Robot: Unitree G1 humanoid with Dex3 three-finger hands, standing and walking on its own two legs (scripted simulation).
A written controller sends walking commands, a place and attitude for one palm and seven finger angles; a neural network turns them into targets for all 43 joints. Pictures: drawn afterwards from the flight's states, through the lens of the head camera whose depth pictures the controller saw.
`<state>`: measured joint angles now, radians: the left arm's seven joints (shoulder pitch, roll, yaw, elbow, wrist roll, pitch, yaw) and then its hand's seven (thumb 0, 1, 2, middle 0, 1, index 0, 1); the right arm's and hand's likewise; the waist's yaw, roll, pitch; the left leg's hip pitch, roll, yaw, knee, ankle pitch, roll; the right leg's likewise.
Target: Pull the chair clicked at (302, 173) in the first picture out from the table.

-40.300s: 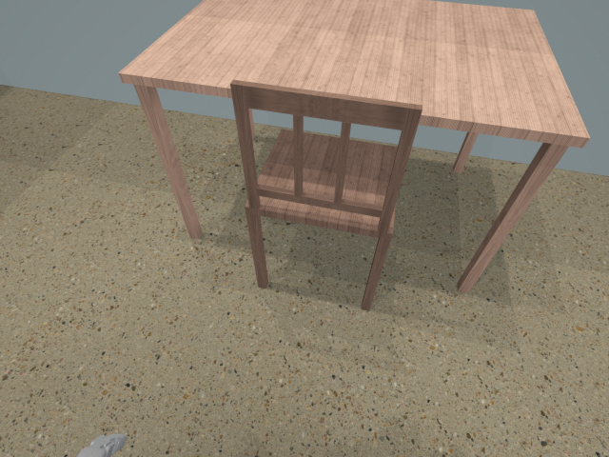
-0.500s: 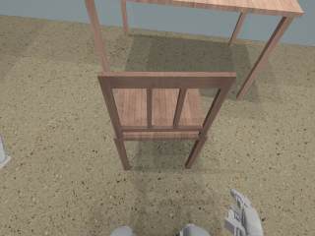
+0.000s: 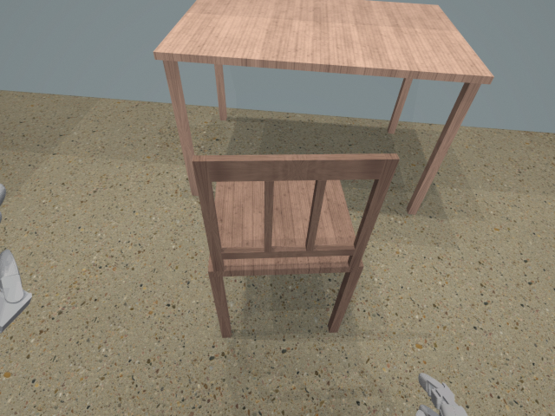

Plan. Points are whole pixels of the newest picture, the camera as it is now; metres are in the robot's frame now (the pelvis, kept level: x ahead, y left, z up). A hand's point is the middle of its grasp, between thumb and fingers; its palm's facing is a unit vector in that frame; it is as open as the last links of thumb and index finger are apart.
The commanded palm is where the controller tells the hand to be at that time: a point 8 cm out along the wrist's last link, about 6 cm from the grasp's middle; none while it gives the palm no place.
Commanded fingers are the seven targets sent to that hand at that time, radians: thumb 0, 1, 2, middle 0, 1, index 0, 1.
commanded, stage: stop stepping back and stand still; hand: left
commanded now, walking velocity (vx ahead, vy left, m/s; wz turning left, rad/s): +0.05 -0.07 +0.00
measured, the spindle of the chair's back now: (268, 217) +0.56 +0.06 -0.11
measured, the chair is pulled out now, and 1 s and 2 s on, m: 0.53 0.53 0.53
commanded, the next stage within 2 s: let the arm hang, fingers relaxed in 0.10 s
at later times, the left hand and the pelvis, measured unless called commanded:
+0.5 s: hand out of the picture +0.11 +0.14 -0.16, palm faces +0.06 -0.99 -0.12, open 7.2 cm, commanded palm none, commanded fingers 0.00 0.90 0.90 -0.20 -0.30 -0.20 -0.30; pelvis +0.02 -0.01 +0.00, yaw +2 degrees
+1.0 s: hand out of the picture +0.03 +0.17 -0.16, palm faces +0.01 -0.98 -0.22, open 7.3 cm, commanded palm none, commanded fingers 0.00 0.90 0.90 -0.20 -0.30 -0.20 -0.30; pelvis +0.02 -0.01 +0.01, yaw +0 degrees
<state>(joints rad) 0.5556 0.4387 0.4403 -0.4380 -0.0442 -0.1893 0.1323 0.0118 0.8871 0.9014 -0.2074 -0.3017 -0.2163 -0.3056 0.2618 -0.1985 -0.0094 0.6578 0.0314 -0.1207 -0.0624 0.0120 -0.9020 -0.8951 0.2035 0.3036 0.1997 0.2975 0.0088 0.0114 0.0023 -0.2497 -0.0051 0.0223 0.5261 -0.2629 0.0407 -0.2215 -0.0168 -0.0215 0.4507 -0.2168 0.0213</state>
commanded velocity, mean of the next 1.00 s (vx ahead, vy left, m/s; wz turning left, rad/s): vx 0.00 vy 0.00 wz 0.00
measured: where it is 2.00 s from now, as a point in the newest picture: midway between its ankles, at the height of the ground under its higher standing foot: outside the picture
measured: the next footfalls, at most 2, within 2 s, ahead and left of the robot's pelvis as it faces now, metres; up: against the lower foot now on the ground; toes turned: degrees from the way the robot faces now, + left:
none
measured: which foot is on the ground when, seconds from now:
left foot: down 0.00-1.00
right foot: down 0.00-1.00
